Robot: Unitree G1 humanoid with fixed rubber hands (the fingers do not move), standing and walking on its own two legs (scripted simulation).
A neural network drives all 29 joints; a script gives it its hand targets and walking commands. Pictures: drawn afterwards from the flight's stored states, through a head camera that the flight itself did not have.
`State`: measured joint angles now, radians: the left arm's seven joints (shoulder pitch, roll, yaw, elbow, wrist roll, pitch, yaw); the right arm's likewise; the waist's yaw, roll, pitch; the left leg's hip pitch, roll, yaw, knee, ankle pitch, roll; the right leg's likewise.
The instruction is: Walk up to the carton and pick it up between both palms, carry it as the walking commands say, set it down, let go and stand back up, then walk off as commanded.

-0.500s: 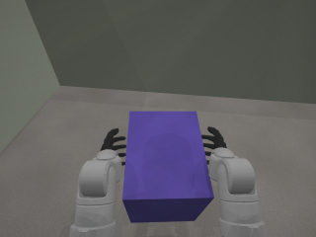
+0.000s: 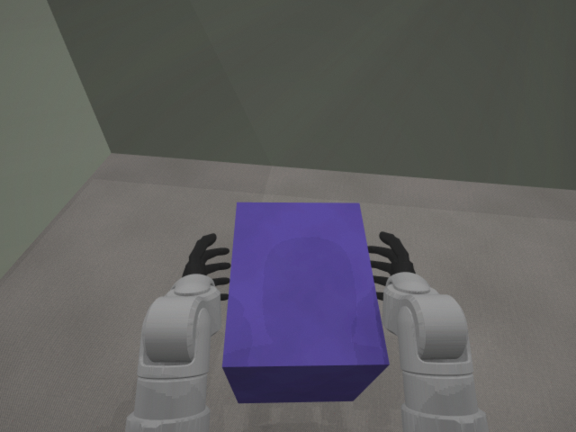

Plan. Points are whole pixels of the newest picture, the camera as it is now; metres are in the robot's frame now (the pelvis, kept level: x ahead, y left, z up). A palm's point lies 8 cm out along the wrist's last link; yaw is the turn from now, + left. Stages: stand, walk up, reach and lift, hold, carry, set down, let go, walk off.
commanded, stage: carry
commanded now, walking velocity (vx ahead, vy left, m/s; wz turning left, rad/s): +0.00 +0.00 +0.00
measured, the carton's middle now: (297, 305) +0.30 +0.00 +0.02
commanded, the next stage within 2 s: none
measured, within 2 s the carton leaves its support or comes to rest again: neither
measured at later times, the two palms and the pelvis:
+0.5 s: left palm (201, 284) +0.28 +0.13 +0.10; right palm (403, 283) +0.29 -0.13 +0.10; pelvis +0.01 +0.00 +0.00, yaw +0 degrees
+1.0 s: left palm (180, 307) +0.26 +0.15 +0.09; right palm (382, 291) +0.28 -0.11 +0.09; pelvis +0.00 +0.00 -0.01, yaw +6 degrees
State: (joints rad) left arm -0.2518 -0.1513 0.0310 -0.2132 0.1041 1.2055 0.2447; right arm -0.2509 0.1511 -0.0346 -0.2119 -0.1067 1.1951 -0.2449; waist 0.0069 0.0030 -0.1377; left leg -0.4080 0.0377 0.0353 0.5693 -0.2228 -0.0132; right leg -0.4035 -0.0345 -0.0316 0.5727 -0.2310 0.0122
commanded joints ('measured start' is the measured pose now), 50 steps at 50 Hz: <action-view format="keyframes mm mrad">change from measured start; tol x2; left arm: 1 -351 -1010 -471 -120 -322 -38 -224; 34 -338 -980 -452 -123 -311 -54 -220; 35 -337 -991 -463 -142 -319 -54 -220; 36 -338 -1011 -486 -204 -343 -47 -215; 40 -271 -969 -465 -191 -326 -18 -200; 50 -283 -1014 -485 -240 -348 -15 -202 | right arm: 1 -329 1016 473 -105 316 -31 220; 34 -316 986 464 -108 305 -49 215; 35 -315 997 476 -125 314 -48 215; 36 -325 1021 506 -185 339 -39 211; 40 -276 987 502 -177 335 -4 203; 50 -279 1015 514 -225 349 2 206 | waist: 1 -1 -3 -243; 38 -1 5 -222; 47 -6 -61 -204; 50 -8 -32 -208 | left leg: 1 132 73 -61 -77 106 37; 35 118 78 -56 -95 76 21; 39 72 77 -74 -34 136 19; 45 -11 34 -76 53 105 13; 50 -17 23 -90 73 155 21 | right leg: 1 81 -75 53 -90 98 -39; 34 87 -77 55 -106 73 -41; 39 94 -106 27 -59 68 -23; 46 78 -180 34 -63 -23 -24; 50 61 -187 -14 -16 -81 -5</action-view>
